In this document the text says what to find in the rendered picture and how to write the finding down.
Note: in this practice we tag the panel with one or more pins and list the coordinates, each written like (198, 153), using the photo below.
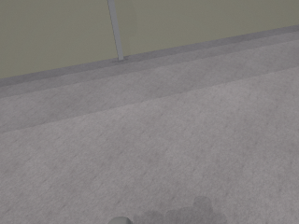
(115, 27)

